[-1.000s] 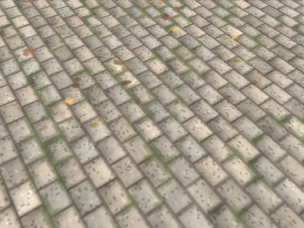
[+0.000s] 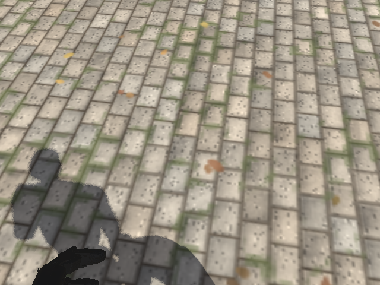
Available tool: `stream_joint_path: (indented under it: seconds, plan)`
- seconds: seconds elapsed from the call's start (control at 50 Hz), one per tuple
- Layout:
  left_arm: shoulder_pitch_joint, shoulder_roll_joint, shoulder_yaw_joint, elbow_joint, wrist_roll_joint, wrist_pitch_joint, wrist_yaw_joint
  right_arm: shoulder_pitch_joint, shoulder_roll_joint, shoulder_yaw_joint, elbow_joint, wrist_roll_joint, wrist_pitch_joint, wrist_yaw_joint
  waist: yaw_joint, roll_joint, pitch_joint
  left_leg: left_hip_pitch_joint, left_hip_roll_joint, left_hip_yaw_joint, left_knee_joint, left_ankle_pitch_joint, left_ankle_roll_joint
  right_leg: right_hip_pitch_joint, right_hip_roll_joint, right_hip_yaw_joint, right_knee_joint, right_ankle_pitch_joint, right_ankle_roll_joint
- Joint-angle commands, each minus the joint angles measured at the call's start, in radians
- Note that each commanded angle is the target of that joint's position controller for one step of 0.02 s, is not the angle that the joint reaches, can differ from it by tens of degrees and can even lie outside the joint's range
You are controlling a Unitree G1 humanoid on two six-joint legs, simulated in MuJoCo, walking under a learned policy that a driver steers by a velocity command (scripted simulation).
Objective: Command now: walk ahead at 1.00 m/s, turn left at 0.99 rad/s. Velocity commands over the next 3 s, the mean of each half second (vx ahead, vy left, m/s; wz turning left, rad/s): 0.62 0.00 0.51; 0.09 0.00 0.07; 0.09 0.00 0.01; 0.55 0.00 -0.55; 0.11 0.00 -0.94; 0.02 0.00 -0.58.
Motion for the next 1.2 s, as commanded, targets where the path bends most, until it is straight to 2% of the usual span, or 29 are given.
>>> stream_joint_path:
  seconds: [0.02,0.06,0.1,0.12,0.14,0.16,0.18,0.2,0.22,0.24,0.26,0.28,0.36,0.42,0.48,0.54,0.56,0.58,0.6,0.62,0.64,0.68,0.74,0.82,0.86,0.88,0.92,1.0,1.2]
  plan:
    - [-0.082,0.079,0.017,-0.079,-0.020,-0.006,-0.009,-0.084,-0.172,-0.048,-0.088,0.009,-0.036,0.006,0.027,-0.009,0.034,-0.266,0.211,-0.245,-0.181,0.453,0.088,0.251,0.080,-0.084,-0.218,0.275,-0.016]
    - [-0.110,0.096,0.021,-0.095,-0.030,-0.009,-0.006,-0.055,-0.183,-0.054,-0.073,0.015,-0.035,0.006,0.003,0.020,0.010,-0.180,0.240,-0.271,-0.153,0.552,0.062,0.305,0.110,-0.081,-0.304,0.310,-0.038]
    - [-0.043,0.128,0.034,-0.075,-0.026,-0.012,0.002,-0.051,-0.191,-0.054,-0.060,0.015,-0.034,-0.005,0.030,0.026,-0.042,-0.071,0.249,-0.254,-0.055,0.769,0.019,0.415,0.150,-0.089,-0.389,0.272,-0.067]
    - [0.055,0.167,0.053,-0.046,-0.027,-0.016,0.013,-0.048,-0.214,-0.057,-0.052,0.007,-0.034,-0.007,0.074,0.038,-0.109,-0.014,0.259,-0.250,0.069,0.922,-0.005,0.513,0.179,-0.093,-0.379,0.198,-0.082]
    - [0.215,0.204,0.073,-0.006,-0.025,-0.022,0.028,-0.078,-0.245,-0.063,-0.050,-0.002,-0.033,-0.006,0.173,0.039,-0.173,-0.014,0.248,-0.223,0.281,0.993,-0.036,0.653,0.180,-0.104,-0.402,0.154,-0.097]
    - [0.406,0.242,0.091,0.043,-0.015,-0.031,0.046,-0.120,-0.203,-0.053,-0.059,-0.009,-0.039,-0.005,0.270,0.037,-0.238,-0.131,0.203,-0.186,0.545,0.882,-0.066,0.857,0.107,-0.064,-0.398,0.134,-0.116]
    - [0.514,0.301,0.101,0.067,0.019,-0.043,0.055,-0.096,-0.041,-0.014,-0.094,0.003,-0.045,-0.012,0.250,-0.191,-0.326,-0.374,0.087,-0.084,0.928,0.079,-0.100,1.080,-0.166,0.232,-0.387,0.271,-0.177]
    - [0.437,0.352,0.119,0.064,0.011,-0.041,0.031,0.054,-0.050,-0.006,-0.122,0.031,-0.039,-0.022,0.133,-0.422,-0.486,-0.549,0.010,-0.036,1.130,-0.234,-0.126,1.169,-0.342,0.731,-0.501,0.497,-0.330]
    - [0.313,0.229,0.102,0.026,-0.010,-0.034,0.019,0.002,-0.108,-0.008,-0.075,-0.005,-0.020,-0.034,0.116,-0.189,-0.380,-0.574,0.125,-0.029,1.132,-0.141,-0.120,1.028,-0.290,0.607,-0.500,0.464,-0.332]
    - [0.269,0.137,0.076,0.041,-0.017,-0.038,0.011,-0.097,-0.111,-0.008,-0.077,-0.017,-0.014,-0.025,0.126,-0.073,-0.235,-0.574,0.149,0.001,1.083,-0.086,-0.134,0.877,-0.229,0.428,-0.506,0.586,-0.321]
    - [0.230,0.101,0.070,0.028,-0.047,-0.067,0.008,-0.165,-0.085,-0.001,-0.116,0.048,-0.005,-0.022,0.137,-0.103,-0.180,-0.611,0.213,-0.013,1.095,-0.145,-0.165,0.855,-0.171,0.289,-0.529,0.644,-0.298]
    - [0.228,0.102,0.070,0.064,-0.067,-0.080,0.005,-0.239,-0.113,-0.007,-0.137,0.053,0.002,-0.018,0.139,-0.074,-0.135,-0.633,0.237,-0.007,1.029,-0.147,-0.167,0.797,-0.132,0.233,-0.560,0.644,-0.288]
    - [0.158,0.152,0.082,0.108,-0.068,-0.095,0.001,-0.271,-0.031,0.017,-0.177,0.026,0.019,-0.008,0.048,-0.040,-0.043,-0.533,0.263,0.034,0.639,-0.087,-0.181,0.562,-0.096,0.079,-0.656,0.738,-0.283]
    - [0.149,0.212,0.101,0.125,-0.081,-0.079,0.016,-0.333,-0.010,0.039,-0.182,0.015,0.000,0.022,0.070,-0.093,-0.107,-0.307,0.237,0.108,0.323,0.258,-0.190,0.479,-0.018,-0.066,-0.681,0.709,-0.259]
    - [0.172,0.232,0.105,0.150,-0.090,-0.074,0.024,-0.394,-0.060,0.026,-0.189,0.005,-0.004,0.036,0.073,-0.074,-0.118,-0.267,0.238,0.080,0.205,0.363,-0.155,0.553,-0.046,-0.060,-0.636,0.625,-0.232]
    - [0.204,0.217,0.098,0.180,-0.089,-0.060,0.026,-0.341,-0.103,0.001,-0.157,-0.019,-0.008,0.022,0.034,-0.044,-0.146,-0.111,0.202,0.123,0.097,0.442,-0.102,0.560,0.003,-0.092,-0.447,0.621,-0.183]
    - [0.234,0.197,0.088,0.180,-0.071,-0.061,0.026,-0.300,-0.168,-0.018,-0.154,-0.024,-0.005,0.008,0.023,0.026,-0.185,0.008,0.288,0.046,0.112,0.813,-0.060,0.493,0.066,-0.138,-0.291,0.481,-0.129]
    - [0.338,0.129,0.057,0.179,-0.048,-0.062,0.016,-0.267,-0.179,-0.008,-0.164,-0.054,0.008,-0.008,0.051,0.198,-0.325,0.252,0.557,-0.238,0.170,1.236,0.135,0.284,0.151,-0.135,0.031,-0.122,-0.057]
    - [0.389,0.121,0.046,0.205,-0.060,-0.044,0.003,-0.246,-0.079,0.021,-0.145,-0.033,0.018,-0.003,0.047,0.214,-0.473,0.290,0.630,-0.338,0.158,1.206,0.216,0.260,0.141,-0.015,0.154,-0.507,-0.034]
    - [0.346,0.173,0.059,0.203,-0.075,-0.025,-0.002,-0.294,-0.056,0.027,-0.144,-0.006,0.023,0.007,0.052,0.140,-0.399,0.202,0.573,-0.298,0.123,0.988,0.179,0.226,0.106,0.014,0.178,-0.516,-0.023]
    - [0.281,0.173,0.063,0.192,-0.077,-0.007,0.006,-0.354,-0.046,0.029,-0.145,0.004,0.024,0.013,0.064,0.088,-0.307,0.102,0.529,-0.250,0.088,0.807,0.126,0.202,0.084,-0.001,0.148,-0.490,-0.015]
    - [0.249,0.173,0.070,0.196,-0.060,0.032,0.035,-0.458,-0.070,0.022,-0.148,-0.006,0.029,0.010,0.111,0.070,-0.196,-0.150,0.472,-0.179,0.011,0.572,0.060,0.295,0.068,-0.021,0.032,-0.399,0.008]
    - [0.283,0.120,0.059,0.226,-0.052,0.056,0.054,-0.494,-0.081,0.007,-0.135,-0.021,0.043,-0.004,0.131,0.125,-0.187,-0.308,0.409,-0.095,-0.041,0.399,0.038,0.463,0.099,-0.071,-0.111,-0.235,0.013]
    - [0.253,0.082,0.049,0.244,-0.035,0.056,0.046,-0.472,-0.028,0.018,-0.093,-0.003,0.047,-0.017,0.139,0.112,-0.179,-0.360,0.360,-0.058,-0.031,0.040,-0.031,0.618,0.122,-0.096,-0.379,0.019,-0.034]
    - [0.198,0.150,0.054,0.210,-0.012,0.056,0.041,-0.392,0.004,0.026,-0.053,-0.009,0.045,-0.016,0.098,0.002,-0.101,-0.407,0.286,-0.015,0.030,-0.162,-0.134,0.607,0.017,0.010,-0.504,0.038,-0.097]
    - [0.148,0.190,0.067,0.219,-0.018,0.051,0.038,-0.373,0.003,0.019,-0.048,-0.003,0.048,-0.020,0.056,-0.143,-0.054,-0.293,0.230,0.062,0.050,-0.083,-0.168,0.400,0.003,0.023,-0.555,-0.224,-0.138]
    - [0.106,0.118,0.046,0.221,-0.018,0.028,0.032,-0.404,-0.027,0.007,-0.033,-0.008,0.051,-0.028,0.063,-0.121,-0.023,-0.165,0.235,0.064,0.103,0.059,-0.178,0.296,0.036,0.012,-0.606,-0.323,-0.112]
    - [0.152,0.118,0.043,0.254,-0.038,-0.002,0.031,-0.366,-0.028,0.000,0.023,-0.002,0.053,-0.033,0.080,-0.048,-0.058,-0.152,0.256,0.042,0.106,0.197,-0.155,0.396,0.066,-0.028,-0.542,-0.096,-0.088]
    - [0.184,0.102,0.039,0.309,-0.049,0.009,0.030,-0.353,-0.034,-0.005,0.133,0.009,0.063,-0.044,0.086,0.004,-0.087,-0.096,0.267,0.041,0.123,0.355,-0.162,0.467,0.090,-0.055,-0.516,0.115,-0.104]
Next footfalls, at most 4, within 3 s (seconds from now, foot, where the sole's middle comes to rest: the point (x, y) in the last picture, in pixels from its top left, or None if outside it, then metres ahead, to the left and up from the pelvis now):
0.16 right None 0.38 -0.16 -0.77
0.56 left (156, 260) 0.56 0.11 -0.77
0.84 right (229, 253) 0.56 -0.15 -0.77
1.66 left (139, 241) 0.64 0.17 -0.77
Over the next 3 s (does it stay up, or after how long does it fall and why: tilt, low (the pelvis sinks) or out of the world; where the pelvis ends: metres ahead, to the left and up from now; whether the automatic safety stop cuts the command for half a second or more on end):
stays up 0.95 0.09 0.00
